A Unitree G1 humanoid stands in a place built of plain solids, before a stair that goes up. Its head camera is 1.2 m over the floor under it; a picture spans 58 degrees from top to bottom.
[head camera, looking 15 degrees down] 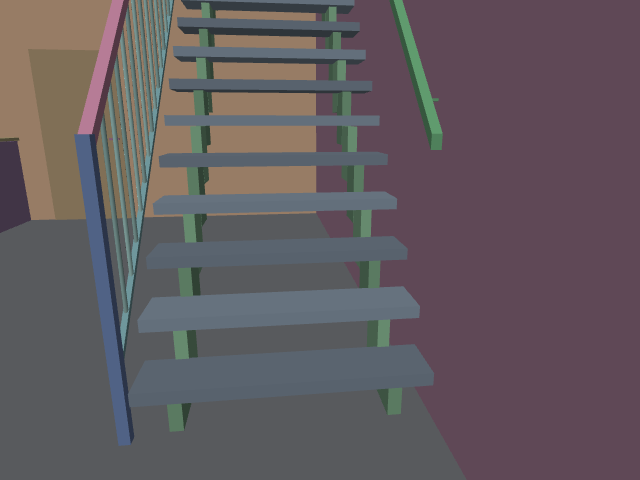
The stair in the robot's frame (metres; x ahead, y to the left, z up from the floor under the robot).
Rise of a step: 0.21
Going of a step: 0.21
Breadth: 1.21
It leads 7 degrees to the left of straight ahead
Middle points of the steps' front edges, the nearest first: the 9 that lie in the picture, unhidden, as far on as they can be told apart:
1.51 0.13 0.21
1.72 0.16 0.42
1.92 0.18 0.62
2.13 0.21 0.83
2.34 0.23 1.04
2.54 0.26 1.25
2.75 0.28 1.46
2.95 0.31 1.66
3.16 0.33 1.87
